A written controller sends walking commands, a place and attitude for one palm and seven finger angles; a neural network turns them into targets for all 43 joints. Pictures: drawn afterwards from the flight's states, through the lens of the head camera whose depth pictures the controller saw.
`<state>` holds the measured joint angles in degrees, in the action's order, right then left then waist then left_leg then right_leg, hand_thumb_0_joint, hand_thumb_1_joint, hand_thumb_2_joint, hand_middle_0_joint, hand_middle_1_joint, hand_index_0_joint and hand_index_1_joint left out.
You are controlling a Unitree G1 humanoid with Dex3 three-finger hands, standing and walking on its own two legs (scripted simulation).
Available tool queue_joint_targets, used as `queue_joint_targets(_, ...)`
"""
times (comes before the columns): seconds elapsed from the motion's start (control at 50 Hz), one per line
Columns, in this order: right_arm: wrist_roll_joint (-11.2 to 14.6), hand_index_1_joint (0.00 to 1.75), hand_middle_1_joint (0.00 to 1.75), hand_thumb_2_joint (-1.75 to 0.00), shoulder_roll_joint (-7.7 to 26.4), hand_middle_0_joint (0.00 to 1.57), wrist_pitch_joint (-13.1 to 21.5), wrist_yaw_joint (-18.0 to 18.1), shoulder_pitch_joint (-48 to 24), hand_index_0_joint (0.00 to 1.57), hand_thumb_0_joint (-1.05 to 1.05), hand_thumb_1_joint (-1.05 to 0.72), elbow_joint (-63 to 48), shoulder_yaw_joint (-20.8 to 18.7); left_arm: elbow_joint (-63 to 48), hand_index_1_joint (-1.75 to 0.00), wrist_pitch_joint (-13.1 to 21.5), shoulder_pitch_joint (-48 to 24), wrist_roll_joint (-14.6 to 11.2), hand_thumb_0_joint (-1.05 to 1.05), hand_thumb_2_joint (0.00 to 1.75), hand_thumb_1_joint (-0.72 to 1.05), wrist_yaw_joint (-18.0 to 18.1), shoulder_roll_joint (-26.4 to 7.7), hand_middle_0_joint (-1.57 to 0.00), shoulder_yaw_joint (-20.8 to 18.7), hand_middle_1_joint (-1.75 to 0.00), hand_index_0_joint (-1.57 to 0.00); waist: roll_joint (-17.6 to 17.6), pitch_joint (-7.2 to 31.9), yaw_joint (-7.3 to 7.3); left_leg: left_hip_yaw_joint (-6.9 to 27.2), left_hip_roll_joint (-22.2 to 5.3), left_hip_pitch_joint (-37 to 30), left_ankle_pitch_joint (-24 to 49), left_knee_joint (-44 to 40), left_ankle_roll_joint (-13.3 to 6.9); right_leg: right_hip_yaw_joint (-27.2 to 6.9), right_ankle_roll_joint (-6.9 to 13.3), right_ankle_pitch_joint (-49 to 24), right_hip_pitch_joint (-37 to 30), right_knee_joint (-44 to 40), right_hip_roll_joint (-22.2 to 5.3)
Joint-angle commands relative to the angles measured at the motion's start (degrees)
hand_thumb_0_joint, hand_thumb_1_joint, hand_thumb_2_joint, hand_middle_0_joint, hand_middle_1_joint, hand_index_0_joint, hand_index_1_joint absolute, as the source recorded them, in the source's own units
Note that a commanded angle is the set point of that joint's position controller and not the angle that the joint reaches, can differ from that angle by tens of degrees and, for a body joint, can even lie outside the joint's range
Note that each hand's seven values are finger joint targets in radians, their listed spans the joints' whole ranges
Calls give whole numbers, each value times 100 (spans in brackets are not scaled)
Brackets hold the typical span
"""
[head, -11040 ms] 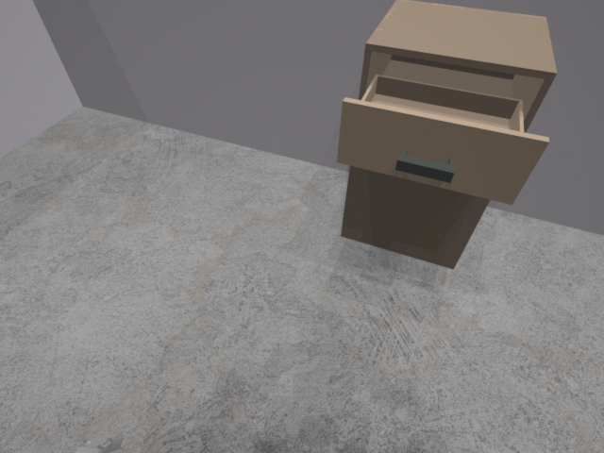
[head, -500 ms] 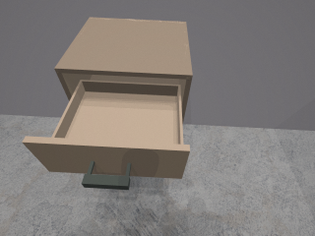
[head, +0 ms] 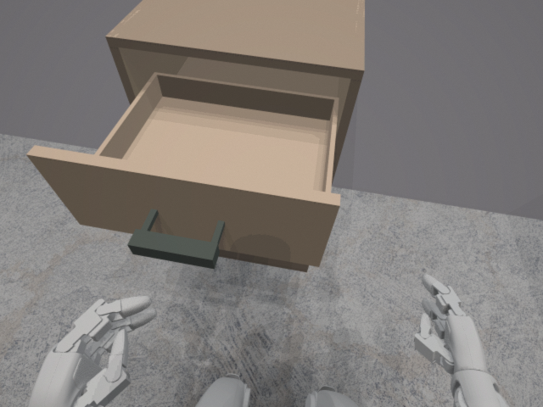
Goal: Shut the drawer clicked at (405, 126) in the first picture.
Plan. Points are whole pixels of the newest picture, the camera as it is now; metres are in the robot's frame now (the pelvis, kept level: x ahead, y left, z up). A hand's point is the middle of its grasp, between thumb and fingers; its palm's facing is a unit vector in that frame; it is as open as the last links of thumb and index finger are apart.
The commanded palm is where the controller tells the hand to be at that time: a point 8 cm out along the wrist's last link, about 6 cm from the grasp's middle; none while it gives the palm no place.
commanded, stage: raise the hand and make a fist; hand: left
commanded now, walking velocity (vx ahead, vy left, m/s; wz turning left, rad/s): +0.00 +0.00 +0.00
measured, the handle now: (180, 235) +0.34 +0.19 +0.04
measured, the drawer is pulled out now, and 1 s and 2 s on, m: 0.30 0.30 0.30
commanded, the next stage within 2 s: bring the fist close to the handle in 1.40 s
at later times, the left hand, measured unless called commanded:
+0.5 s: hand (125, 350) +0.17 +0.19 +0.09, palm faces -0.04 -1.00 -0.02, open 3.3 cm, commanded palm +0.12 +0.24 +0.10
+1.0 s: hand (126, 340) +0.17 +0.17 +0.13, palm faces -0.03 -1.00 -0.02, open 3.3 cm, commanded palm +0.12 +0.22 +0.14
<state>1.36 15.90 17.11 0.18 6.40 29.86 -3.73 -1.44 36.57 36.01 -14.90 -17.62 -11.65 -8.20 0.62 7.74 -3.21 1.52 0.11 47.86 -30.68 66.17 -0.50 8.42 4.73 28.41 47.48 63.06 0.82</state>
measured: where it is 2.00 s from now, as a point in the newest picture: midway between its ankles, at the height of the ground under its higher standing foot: outside the picture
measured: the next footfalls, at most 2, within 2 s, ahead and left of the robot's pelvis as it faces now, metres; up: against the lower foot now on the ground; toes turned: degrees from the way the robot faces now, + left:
none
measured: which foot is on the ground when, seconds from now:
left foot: down 0.00-1.00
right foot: down 0.00-1.00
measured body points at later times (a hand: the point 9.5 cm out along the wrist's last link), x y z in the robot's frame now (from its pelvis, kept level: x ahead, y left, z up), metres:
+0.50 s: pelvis +0.01 +0.02 +0.02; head +0.06 +0.02 +0.47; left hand +0.16 +0.24 +0.09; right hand +0.18 -0.24 -0.05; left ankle +0.02 +0.11 -0.65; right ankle +0.03 -0.07 -0.65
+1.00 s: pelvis +0.02 +0.04 +0.03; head +0.04 +0.04 +0.48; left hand +0.16 +0.23 +0.14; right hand +0.23 -0.16 -0.02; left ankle +0.02 +0.11 -0.65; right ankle +0.03 -0.07 -0.65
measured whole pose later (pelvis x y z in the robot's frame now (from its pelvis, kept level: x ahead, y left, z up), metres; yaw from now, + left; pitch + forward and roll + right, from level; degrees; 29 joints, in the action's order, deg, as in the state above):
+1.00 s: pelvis +0.02 +0.04 +0.03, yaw -1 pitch +9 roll -3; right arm 2.9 11.2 10.5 -0.6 15.0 22.9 2.1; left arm -31.0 14.4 48.4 -8.8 -6.7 -10.1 3.6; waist -3.4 8.8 -1.9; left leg -0.9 1.4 37.2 -30.1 58.4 -4.3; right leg 5.5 0.6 26.3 36.8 54.2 0.1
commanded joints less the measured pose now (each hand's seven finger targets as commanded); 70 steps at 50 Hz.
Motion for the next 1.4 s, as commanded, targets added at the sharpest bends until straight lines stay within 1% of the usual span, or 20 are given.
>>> queue_joint_targets(0.0,146,30,30,-90,455,20,216,187,163,20,0,-90,-769,-28,-1675,-86,7,-893,-359,0,90,90,-95,-641,-72,-328,-86,-72,-300,775,575,-23,55,-117,618,-747,-176,-1464,-319,605,-869,-1806,-192)
queue_joint_targets(0.06,239,30,30,-90,444,20,105,274,181,20,0,-90,-871,26,-1377,-93,-801,-570,-275,0,90,90,-381,-828,-78,-269,-93,-78,-111,840,521,-8,57,-121,892,-836,-202,-1659,-462,103,-1367,-2024,-312)
queue_joint_targets(0.1,267,30,30,-90,372,20,13,323,135,20,0,-90,-918,35,-1310,-97,-1271,-260,-278,0,90,90,-449,-970,-82,-507,-97,-82,5,965,392,14,79,-176,1086,-958,-181,-1700,-554,-364,-1756,-2060,-402)
queue_joint_targets(0.14,263,30,30,-90,274,20,-90,360,-12,20,0,-90,-910,40,-1126,-101,-1599,125,-341,0,90,90,-353,-1071,-86,-906,-101,-86,231,998,224,74,72,-225,1284,-1083,-143,-1620,-616,-876,-2032,-2011,-419)
queue_joint_targets(0.16,241,30,30,-90,244,20,-122,364,-8,20,0,-90,-946,79,-1315,-104,-1646,125,-405,0,90,90,-299,-928,-88,-846,-104,-88,278,943,221,88,76,-254,1364,-1159,-126,-1539,-626,-1112,-2083,-1989,-434)
queue_joint_targets(0.24,177,30,30,-90,154,20,-131,356,-76,20,0,-90,-850,68,-1483,-112,-1396,356,-565,0,90,90,79,-871,-96,-1157,-112,-96,343,652,96,125,56,-286,1436,-1362,-52,-1340,-572,-1355,-2138,-1918,-366)
queue_joint_targets(0.32,129,30,30,-90,204,20,49,232,160,20,0,-90,-842,20,-1976,-121,-909,469,-362,0,90,90,133,-530,-104,-519,-121,-104,-92,781,249,76,46,-695,1677,-1463,-105,-1006,-477,-1457,-1776,-1714,-243)
queue_joint_targets(0.4,149,30,30,-90,316,20,228,147,273,20,0,-90,-881,-14,-2284,-130,-686,674,-279,0,90,90,-35,-379,-112,19,-130,-112,-176,876,399,117,42,-904,1736,-1440,-155,-885,-414,-1380,-1541,-1663,-188)
queue_joint_targets(0.48,157,30,30,-90,332,20,245,132,253,20,0,-90,-998,-24,-2695,-138,-748,877,-105,0,90,90,187,-416,-120,150,-138,-120,-282,742,338,169,-2,-1074,1553,-1641,-159,-617,-308,-888,-1306,-1580,-92)
queue_joint_targets(0.54,148,30,30,-90,321,20,105,121,180,20,0,-90,-1114,6,-2972,-145,-944,880,71,0,90,90,584,-517,-126,73,-145,-126,-386,628,246,208,-24,-1069,1380,-1808,-132,-449,-277,-685,-1246,-1494,-42)
queue_joint_targets(0.6,152,30,30,-90,233,20,-27,81,201,20,0,-90,-1274,45,-3141,-151,-1161,1126,159,0,90,90,846,-215,-132,328,-151,-132,-372,570,213,229,-64,-1192,1470,-1932,-82,-316,-275,-767,-1255,-1449,-5)
queue_joint_targets(0.66,169,30,30,-90,251,20,-147,53,185,20,0,-90,-1412,86,-3294,-158,-1397,1303,263,0,90,90,906,-125,-138,550,-158,-138,-214,545,232,239,-99,-1236,1592,-1965,-79,-281,-295,-881,-1322,-1464,8)
queue_joint_targets(0.78,174,30,30,-90,272,20,-217,10,228,20,0,-90,-1590,214,-3785,-160,-1703,1149,458,0,90,90,880,-47,-140,1050,-160,-140,-326,170,349,373,-146,-1275,1366,-2087,-59,-261,-289,-648,-1184,-1518,20)
queue_joint_targets(0.84,176,30,30,-90,255,20,-274,4,255,20,0,-90,-1643,204,-4012,-160,-1764,1372,526,0,90,90,998,-253,-140,832,-160,-140,-365,342,237,357,-161,-1375,1525,-2087,-37,-264,-279,-744,-1285,-1491,42)
queue_joint_targets(0.88,170,30,30,-90,195,20,-285,-27,303,20,0,-90,-1707,242,-4215,-160,-1785,1419,531,0,90,90,1072,-98,-140,975,-160,-140,-480,366,221,404,-177,-1467,1656,-2125,22,-226,-272,-729,-1264,-1440,36)
queue_joint_targets(1.0,183,30,30,-90,213,20,-271,-60,378,20,0,-90,-1743,232,-4374,-160,-1858,1604,565,0,90,90,1150,152,-140,1283,-160,-140,-210,314,276,412,-178,-1470,1847,-2093,28,-209,-305,-879,-1318,-1459,28)
queue_joint_targets(1.08,186,30,30,-90,232,20,-327,-54,323,20,0,-90,-1745,198,-4169,-160,-1957,1863,674,0,90,90,1129,85,-140,1248,-160,-140,-65,218,254,323,-133,-1303,1780,-2055,-7,-250,-304,-978,-1412,-1492,4)
queue_joint_targets(1.14,189,30,30,-90,207,20,-374,4,296,20,0,-90,-1746,160,-4180,-160,-1932,1880,679,0,90,90,1188,-246,-140,865,-160,-140,-30,317,176,241,-90,-1188,1606,-2034,-40,-325,-285,-955,-1565,-1524,-1)
queue_joint_targets(1.26,193,30,30,-90,157,20,-288,16,387,20,0,-90,-1708,164,-4463,-160,-1622,1830,452,0,90,90,1215,-107,-140,859,-160,-140,-356,528,188,173,-78,-1369,2027,-1898,-45,-357,-292,-1298,-1584,-1506,-2)
queue_joint_targets(1.38,210,30,30,-90,191,20,-195,-13,370,20,0,-90,-1579,102,-4042,-160,-1532,2077,463,0,90,90,1017,-90,-140,904,-160,-140,-35,363,273,153,-75,-1246,2007,-1803,-97,-413,-329,-1443,-1560,-1593,-34)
